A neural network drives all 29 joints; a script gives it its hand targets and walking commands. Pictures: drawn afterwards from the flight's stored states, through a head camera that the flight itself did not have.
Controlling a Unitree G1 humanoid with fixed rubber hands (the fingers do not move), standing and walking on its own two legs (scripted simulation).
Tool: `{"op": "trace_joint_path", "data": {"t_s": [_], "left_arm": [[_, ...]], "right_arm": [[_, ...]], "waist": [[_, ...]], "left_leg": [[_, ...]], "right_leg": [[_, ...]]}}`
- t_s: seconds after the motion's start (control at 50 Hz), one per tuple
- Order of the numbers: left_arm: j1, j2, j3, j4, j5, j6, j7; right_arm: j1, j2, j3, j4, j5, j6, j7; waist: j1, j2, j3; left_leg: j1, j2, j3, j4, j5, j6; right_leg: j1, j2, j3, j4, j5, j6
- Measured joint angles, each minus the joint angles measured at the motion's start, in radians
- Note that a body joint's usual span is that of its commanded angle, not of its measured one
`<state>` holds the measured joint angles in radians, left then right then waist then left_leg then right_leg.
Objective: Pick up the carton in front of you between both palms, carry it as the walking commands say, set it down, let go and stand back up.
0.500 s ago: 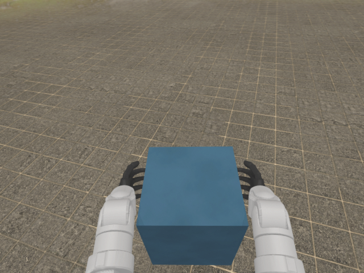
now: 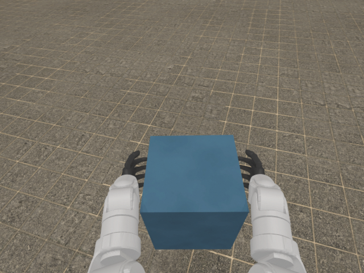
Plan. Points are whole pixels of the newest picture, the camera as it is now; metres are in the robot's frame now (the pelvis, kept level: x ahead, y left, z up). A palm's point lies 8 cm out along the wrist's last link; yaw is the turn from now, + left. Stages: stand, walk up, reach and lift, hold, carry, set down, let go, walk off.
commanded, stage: set down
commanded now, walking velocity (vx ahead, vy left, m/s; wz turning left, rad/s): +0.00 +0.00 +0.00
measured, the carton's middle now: (192, 194) +0.32 -0.01 -0.05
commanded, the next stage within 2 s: none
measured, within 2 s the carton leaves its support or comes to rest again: neither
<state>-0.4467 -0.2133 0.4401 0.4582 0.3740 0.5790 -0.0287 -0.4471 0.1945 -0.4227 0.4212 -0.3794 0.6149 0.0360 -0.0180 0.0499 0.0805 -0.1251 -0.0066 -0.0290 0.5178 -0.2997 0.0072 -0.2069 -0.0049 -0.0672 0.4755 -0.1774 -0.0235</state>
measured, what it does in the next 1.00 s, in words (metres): lowers itself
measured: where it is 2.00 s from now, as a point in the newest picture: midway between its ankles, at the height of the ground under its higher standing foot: outside the picture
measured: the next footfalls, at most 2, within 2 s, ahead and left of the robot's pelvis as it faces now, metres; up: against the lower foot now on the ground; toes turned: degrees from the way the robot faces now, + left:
none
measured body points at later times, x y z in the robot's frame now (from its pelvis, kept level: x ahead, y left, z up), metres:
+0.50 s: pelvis -0.05 +0.00 -0.10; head +0.18 -0.04 +0.29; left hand +0.37 +0.12 -0.17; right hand +0.38 -0.19 -0.18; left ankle -0.01 +0.12 -0.74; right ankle +0.06 -0.11 -0.74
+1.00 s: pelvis -0.06 +0.00 -0.23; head +0.22 -0.07 +0.12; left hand +0.43 +0.08 -0.32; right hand +0.41 -0.22 -0.34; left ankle +0.00 +0.12 -0.74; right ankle +0.06 -0.11 -0.74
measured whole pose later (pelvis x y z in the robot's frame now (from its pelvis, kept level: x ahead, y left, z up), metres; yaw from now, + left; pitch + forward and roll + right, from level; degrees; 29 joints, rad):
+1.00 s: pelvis -0.06 +0.00 -0.23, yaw +1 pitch +45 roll +6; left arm -0.95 -0.12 0.50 0.63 0.18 0.24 0.11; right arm -0.97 -0.06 -0.40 0.64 -0.23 0.30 0.01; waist -0.04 0.07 -0.14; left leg -1.82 -0.10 0.01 1.62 -0.59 -0.03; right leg -1.96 0.02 0.07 1.57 -0.40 0.00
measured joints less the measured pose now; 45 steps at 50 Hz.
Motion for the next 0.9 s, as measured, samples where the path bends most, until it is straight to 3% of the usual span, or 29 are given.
{"op": "trace_joint_path", "data": {"t_s": [0.06, 0.16, 0.26, 0.34, 0.48, 0.68, 0.9], "left_arm": [[-0.061, -0.023, 0.062, 0.048, 0.04, -0.08, 0.007], [-0.097, -0.036, 0.069, 0.067, 0.051, -0.219, 0.036], [-0.093, -0.035, 0.003, 0.05, -0.041, -0.367, 0.093], [-0.101, -0.026, -0.038, 0.038, -0.12, -0.447, 0.136], [-0.178, 0.027, -0.052, 0.038, -0.208, -0.449, 0.16], [-0.342, 0.044, 0.077, 0.104, -0.144, -0.353, 0.108], [-0.471, 0.085, 0.067, 0.15, -0.171, -0.336, 0.123]], "right_arm": [[-0.069, -0.017, -0.052, 0.06, -0.042, -0.075, 0.031], [-0.116, -0.055, -0.064, 0.121, -0.065, -0.238, 0.057], [-0.12, -0.112, -0.018, 0.128, 0.026, -0.394, 0.048], [-0.152, -0.162, 0.028, 0.138, 0.113, -0.459, 0.037], [-0.265, -0.188, 0.048, 0.167, 0.154, -0.454, 0.018], [-0.399, -0.17, -0.029, 0.198, 0.082, -0.347, 0.009], [-0.48, -0.229, 0.005, 0.195, 0.129, -0.318, -0.02]], "waist": [[-0.005, 0.005, 0.024], [-0.013, 0.004, 0.05], [-0.017, 0.006, 0.057], [-0.018, 0.006, 0.033], [-0.025, 0.003, -0.055], [-0.027, 0.016, -0.158], [-0.028, 0.021, -0.223]], "left_leg": [[-0.089, -0.007, 0.011, 0.066, -0.023, 0.003], [-0.299, -0.015, 0.035, 0.158, -0.037, 0.01], [-0.56, -0.023, 0.046, 0.262, -0.044, 0.011], [-0.765, -0.032, 0.044, 0.36, -0.057, 0.008], [-1.039, -0.041, 0.033, 0.553, -0.106, -0.008], [-1.32, -0.064, 0.006, 0.796, -0.187, -0.032], [-1.602, -0.088, 0.026, 1.019, -0.266, -0.035]], "right_leg": [[-0.092, -0.007, 0.012, 0.065, -0.016, 0.006], [-0.309, -0.014, 0.037, 0.153, -0.02, 0.014], [-0.569, -0.013, 0.072, 0.249, -0.022, 0.031], [-0.776, -0.012, 0.092, 0.351, -0.036, 0.031], [-1.053, -0.02, 0.081, 0.552, -0.089, 0.016], [-1.346, -0.002, 0.083, 0.79, -0.154, 0.002], [-1.655, 0.024, 0.126, 1.014, -0.201, 0.015]]}}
